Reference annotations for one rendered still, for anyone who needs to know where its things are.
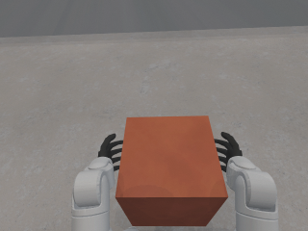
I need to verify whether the left robot hand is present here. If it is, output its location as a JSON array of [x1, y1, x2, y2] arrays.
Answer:
[[98, 133, 123, 171]]

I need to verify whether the robot left forearm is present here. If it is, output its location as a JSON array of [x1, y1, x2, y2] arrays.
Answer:
[[71, 157, 116, 231]]

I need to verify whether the robot right forearm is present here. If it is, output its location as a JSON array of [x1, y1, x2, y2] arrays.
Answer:
[[226, 156, 279, 231]]

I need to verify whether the right robot hand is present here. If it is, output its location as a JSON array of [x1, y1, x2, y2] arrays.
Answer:
[[214, 132, 243, 172]]

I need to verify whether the carton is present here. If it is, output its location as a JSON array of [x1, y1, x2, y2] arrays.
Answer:
[[115, 115, 228, 226]]

